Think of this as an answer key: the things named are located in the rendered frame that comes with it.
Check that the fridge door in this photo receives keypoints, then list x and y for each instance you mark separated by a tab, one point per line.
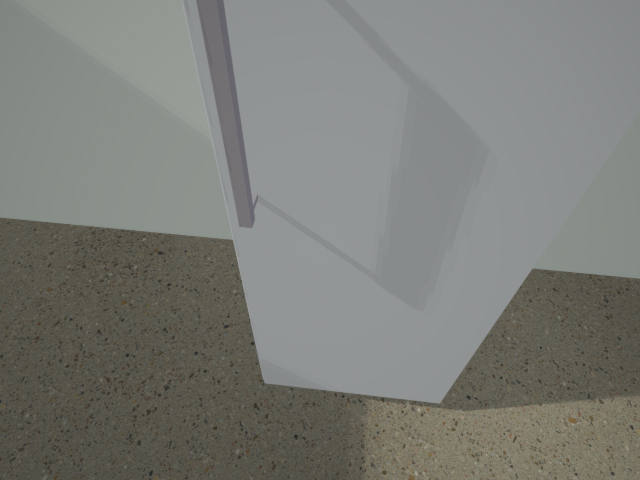
413	160

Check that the handle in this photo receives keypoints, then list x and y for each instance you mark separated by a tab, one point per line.
215	34

